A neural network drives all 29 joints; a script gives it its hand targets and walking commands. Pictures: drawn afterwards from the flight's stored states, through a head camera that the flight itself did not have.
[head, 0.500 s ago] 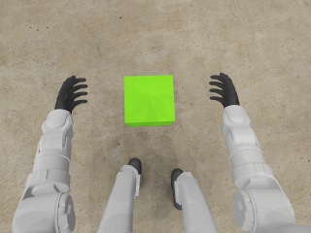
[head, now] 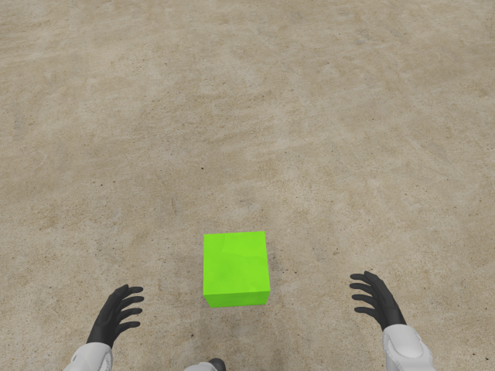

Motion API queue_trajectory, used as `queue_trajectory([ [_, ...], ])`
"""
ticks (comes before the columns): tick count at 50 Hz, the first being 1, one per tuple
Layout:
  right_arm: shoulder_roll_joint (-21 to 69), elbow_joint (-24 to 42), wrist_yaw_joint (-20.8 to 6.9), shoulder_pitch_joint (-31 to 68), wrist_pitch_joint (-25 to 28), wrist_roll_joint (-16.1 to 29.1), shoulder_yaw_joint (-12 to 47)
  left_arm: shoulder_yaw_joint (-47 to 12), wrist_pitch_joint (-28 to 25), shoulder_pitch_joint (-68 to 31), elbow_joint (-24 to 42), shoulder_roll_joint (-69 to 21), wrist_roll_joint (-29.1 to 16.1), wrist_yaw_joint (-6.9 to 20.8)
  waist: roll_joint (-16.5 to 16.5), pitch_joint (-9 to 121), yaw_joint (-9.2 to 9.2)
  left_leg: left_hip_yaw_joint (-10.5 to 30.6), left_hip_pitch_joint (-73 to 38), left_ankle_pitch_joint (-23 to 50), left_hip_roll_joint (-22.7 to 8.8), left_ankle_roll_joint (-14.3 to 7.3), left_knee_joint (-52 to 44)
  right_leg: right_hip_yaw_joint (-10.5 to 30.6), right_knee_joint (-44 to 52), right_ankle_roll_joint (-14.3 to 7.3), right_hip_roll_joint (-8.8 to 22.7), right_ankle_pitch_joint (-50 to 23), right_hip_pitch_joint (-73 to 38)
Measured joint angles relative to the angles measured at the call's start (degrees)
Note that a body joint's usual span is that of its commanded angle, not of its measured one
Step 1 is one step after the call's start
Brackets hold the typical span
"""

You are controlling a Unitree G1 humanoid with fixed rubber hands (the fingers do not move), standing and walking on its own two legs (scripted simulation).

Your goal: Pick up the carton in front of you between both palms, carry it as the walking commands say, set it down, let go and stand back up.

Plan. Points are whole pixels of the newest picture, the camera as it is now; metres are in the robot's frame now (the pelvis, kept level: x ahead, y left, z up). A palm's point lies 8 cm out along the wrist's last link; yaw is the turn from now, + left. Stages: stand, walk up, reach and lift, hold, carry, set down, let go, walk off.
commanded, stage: let go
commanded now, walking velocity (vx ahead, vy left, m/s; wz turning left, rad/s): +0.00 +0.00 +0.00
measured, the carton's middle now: (236, 271) +0.43 +0.05 -0.64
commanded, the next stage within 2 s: stand in 0.52 s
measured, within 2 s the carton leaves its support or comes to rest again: neither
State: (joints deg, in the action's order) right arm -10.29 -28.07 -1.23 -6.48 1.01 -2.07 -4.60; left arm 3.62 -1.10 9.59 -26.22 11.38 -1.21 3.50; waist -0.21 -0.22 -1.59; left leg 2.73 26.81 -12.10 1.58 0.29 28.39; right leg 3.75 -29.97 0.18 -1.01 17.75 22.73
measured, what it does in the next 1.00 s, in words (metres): stands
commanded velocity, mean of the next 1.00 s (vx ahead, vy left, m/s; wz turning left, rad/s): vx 0.00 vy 0.00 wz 0.00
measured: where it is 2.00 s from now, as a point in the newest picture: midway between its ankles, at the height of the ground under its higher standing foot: outside the picture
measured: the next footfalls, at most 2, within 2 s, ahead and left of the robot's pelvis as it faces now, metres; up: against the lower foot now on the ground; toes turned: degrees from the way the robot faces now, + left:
none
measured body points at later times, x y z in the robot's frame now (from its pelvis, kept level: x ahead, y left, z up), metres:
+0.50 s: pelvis +0.01 +0.00 +0.01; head +0.03 +0.00 +0.45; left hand +0.18 +0.23 -0.07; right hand +0.18 -0.24 -0.07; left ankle +0.01 +0.12 -0.73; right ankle -0.04 -0.12 -0.73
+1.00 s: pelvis +0.02 +0.02 +0.00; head +0.03 +0.03 +0.45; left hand +0.16 +0.30 -0.10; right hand +0.17 -0.28 -0.08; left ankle +0.01 +0.12 -0.73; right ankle -0.04 -0.12 -0.73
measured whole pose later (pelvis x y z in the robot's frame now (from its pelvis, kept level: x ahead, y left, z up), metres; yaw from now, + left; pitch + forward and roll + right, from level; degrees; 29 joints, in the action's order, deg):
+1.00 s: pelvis +0.02 +0.02 +0.00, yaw -1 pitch +0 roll +0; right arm -18.6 -43.8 1.3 -8.4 -0.2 -2.3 -1.8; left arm 2.2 1.2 13.0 -39.6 19.3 2.1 -1.4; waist 2.2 -0.5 -0.1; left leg 1.2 13.0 -16.7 1.6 -1.2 29.9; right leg 3.9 -27.2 1.2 -0.3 19.7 7.3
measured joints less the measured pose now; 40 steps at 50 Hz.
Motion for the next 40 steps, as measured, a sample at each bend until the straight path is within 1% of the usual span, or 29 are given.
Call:
queue_trajectory([
  [5, -1.02, 1.16, -0.98, -4.18, -1.86, 0.70, 1.03, -1.11, 2.09, 3.75, 1.14, 0.97, 0.43, 0.43, 0.85, -1.18, 0.68, 0.25, -9.56, 0.79, -0.40, 0.59, -4.13, -0.28, 3.49, -0.79, -0.17, -0.53, -9.24],
  [12, -1.38, 2.84, -2.24, -6.22, -5.78, 1.40, 2.05, -1.22, 6.58, 3.53, 2.25, 0.81, 2.10, 0.84, 2.17, -4.02, 1.41, 0.32, -17.05, 0.23, -0.90, 1.11, -5.01, -0.57, 4.53, -1.49, -0.53, -0.13, -16.77],
  [18, -1.33, 3.49, -2.65, -5.83, -7.97, 1.44, 2.38, -0.77, 8.91, 2.48, 2.83, 0.39, 3.20, 0.70, 2.20, -6.20, 1.43, -0.04, -19.44, -0.61, -0.76, 0.84, -4.25, -0.43, 4.30, -1.24, -0.33, 0.36, -19.32],
  [24, -0.99, 4.08, -2.59, -5.63, -8.45, 1.08, 2.16, -0.68, 9.21, 3.27, 3.28, 0.59, 3.01, 0.61, 1.66, -6.96, 1.25, -0.59, -20.37, -1.12, -0.22, 0.17, -4.05, -0.03, 4.44, -0.55, 0.29, 0.60, -20.30],
  [28, -1.27, 2.61, -1.34, -6.43, -6.84, 1.76, 2.19, -1.32, 11.80, 4.10, 4.77, 1.26, 2.86, -0.98, 1.15, -5.55, 1.40, -0.51, -19.28, -1.99, 0.22, -0.36, -2.57, -0.20, 3.90, -0.05, 0.70, 1.11, -19.75],
  [31, -2.80, -3.03, 0.42, -5.59, -5.19, 0.24, 3.07, -1.57, 9.06, 3.08, 0.42, 3.12, 2.89, -3.26, 1.22, -3.27, 1.28, -0.69, -16.58, -3.09, 0.15, -0.58, -0.26, -0.15, 2.44, 0.31, 0.60, 1.79, -17.41],
  [33, -4.04, -6.09, 1.22, -5.01, -4.41, -0.41, 2.91, -1.10, 7.36, 2.65, -2.37, 4.59, 3.08, -4.07, 1.49, -2.45, 1.34, -0.75, -15.28, -3.73, 0.04, -0.71, 0.97, -0.15, 1.77, 0.41, 0.47, 2.10, -16.36],
  [36, -5.92, -9.29, 1.81, -4.63, -3.21, -0.64, 2.37, -0.43, 5.26, 2.84, -5.33, 6.28, 3.30, -4.38, 1.97, -1.54, 1.40, -0.89, -14.08, -4.25, -0.02, -0.93, 1.84, -0.09, 1.44, 0.51, 0.43, 2.30, -15.37],
  [40, -7.69, -11.95, 2.13, -4.00, -2.26, -0.56, 1.94, -0.19, 3.83, 3.27, -8.30, 7.46, 3.35, -4.44, 2.37, -0.93, 1.44, -1.09, -13.35, -4.62, -0.06, -1.14, 2.31, 0.01, 1.56, 0.75, 0.46, 2.32, -14.86],
])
